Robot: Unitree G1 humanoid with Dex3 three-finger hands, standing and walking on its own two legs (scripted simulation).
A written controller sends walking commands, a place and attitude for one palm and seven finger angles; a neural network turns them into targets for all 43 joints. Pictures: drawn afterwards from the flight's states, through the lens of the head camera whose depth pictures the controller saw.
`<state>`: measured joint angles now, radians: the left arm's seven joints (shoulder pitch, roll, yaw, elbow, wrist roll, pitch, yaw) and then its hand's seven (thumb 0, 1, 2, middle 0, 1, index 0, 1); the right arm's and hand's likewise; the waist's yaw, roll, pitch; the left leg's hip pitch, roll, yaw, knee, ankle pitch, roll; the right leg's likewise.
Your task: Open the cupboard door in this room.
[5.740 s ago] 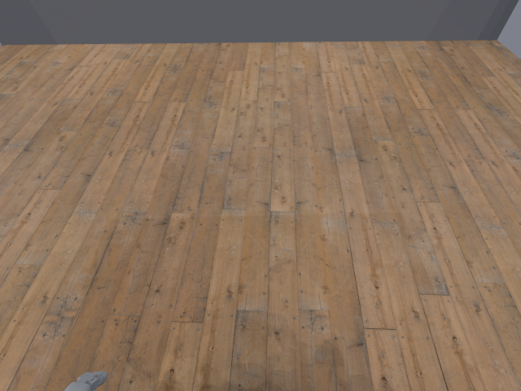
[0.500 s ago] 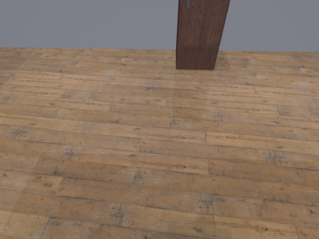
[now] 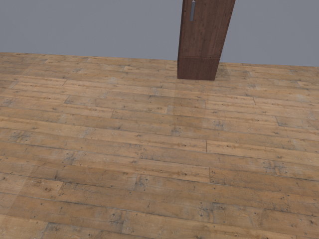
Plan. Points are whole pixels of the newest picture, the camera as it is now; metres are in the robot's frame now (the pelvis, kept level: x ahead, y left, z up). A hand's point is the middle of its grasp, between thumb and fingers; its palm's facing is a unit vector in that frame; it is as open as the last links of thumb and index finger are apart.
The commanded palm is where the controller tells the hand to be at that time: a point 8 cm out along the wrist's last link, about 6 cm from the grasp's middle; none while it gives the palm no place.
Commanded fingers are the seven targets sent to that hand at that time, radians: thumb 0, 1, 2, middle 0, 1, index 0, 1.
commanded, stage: turn or walk to find it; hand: left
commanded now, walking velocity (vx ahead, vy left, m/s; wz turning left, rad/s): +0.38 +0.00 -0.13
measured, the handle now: (192, 10) +1.83 -0.14 -0.05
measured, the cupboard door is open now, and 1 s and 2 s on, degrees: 0 0 0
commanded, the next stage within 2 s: stand and wait in 0.78 s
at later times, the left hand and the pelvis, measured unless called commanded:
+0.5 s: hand out of the picture +0.03 +0.14 -0.17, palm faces +0.09 -0.99 -0.14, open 7.4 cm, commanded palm none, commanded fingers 0.00 0.90 0.90 -0.20 -0.30 -0.20 -0.30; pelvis +0.13 +0.00 +0.00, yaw -1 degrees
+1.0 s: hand (116, 160) +0.42 +0.20 -0.16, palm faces +0.02 -0.97 -0.25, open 7.4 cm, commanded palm none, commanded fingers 0.00 0.90 0.90 -0.20 -0.30 -0.20 -0.30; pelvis +0.30 +0.01 -0.01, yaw +1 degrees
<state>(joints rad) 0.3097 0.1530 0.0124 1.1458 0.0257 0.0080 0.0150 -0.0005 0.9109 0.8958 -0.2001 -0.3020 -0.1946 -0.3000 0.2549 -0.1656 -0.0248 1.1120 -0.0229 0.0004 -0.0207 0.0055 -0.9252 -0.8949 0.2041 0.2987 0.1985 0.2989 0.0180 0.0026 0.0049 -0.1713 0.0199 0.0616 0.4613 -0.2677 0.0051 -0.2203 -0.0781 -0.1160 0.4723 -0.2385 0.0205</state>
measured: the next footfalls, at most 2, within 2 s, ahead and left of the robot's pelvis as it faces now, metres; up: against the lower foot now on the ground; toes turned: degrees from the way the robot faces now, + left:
left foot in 0.60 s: +0.32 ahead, +0.13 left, +0.00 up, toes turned +9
right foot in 0.98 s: +0.44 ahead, -0.09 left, +0.00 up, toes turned -9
